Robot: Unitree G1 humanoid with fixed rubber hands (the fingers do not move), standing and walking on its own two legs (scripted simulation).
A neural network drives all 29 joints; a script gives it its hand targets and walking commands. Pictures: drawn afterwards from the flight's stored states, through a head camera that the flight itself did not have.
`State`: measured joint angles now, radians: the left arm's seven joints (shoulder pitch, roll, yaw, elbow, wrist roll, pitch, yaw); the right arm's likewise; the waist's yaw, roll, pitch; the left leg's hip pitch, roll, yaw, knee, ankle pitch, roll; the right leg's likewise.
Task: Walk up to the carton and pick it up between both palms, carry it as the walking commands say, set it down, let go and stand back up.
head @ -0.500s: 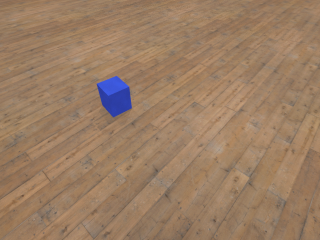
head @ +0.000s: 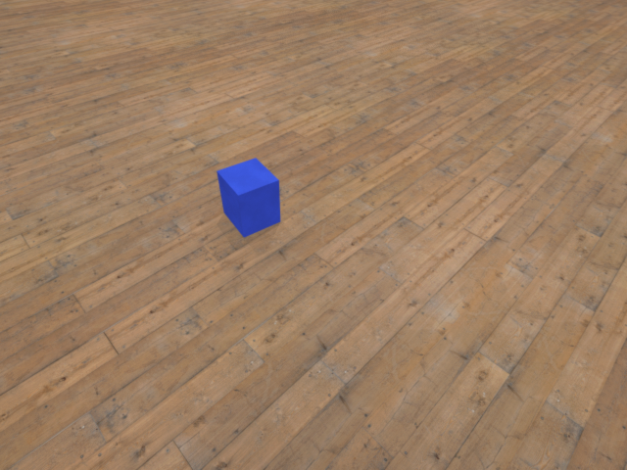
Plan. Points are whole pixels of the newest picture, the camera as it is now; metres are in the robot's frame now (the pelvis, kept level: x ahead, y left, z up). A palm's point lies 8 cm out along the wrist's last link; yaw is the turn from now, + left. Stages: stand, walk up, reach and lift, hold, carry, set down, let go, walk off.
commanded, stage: walk up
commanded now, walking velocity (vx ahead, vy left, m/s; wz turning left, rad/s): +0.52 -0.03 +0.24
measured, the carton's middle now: (249, 197) +1.43 +0.29 -0.65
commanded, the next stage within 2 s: none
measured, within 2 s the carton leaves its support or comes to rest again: neither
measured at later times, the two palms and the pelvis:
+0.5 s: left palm (181, 354) +0.37 +0.24 -0.14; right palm out of the picture +0.07 -0.19 -0.11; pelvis +0.20 +0.02 -0.01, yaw +5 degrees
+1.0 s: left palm (171, 366) +0.33 +0.24 -0.11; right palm (390, 254) +0.61 -0.16 -0.14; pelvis +0.47 +0.04 +0.00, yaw +5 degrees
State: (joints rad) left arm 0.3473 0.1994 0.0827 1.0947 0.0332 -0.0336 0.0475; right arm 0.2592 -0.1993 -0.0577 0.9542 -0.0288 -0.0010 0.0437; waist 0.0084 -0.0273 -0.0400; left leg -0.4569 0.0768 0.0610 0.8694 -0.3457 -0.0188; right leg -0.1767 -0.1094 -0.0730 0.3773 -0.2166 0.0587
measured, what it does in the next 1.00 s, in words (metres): walks ahead: left foot, then right foot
